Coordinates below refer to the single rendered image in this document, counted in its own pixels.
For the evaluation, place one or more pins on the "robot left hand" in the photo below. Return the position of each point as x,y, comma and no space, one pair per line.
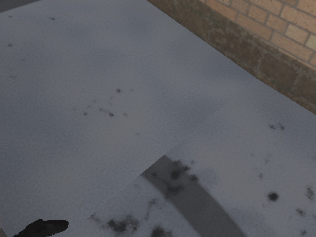
44,228

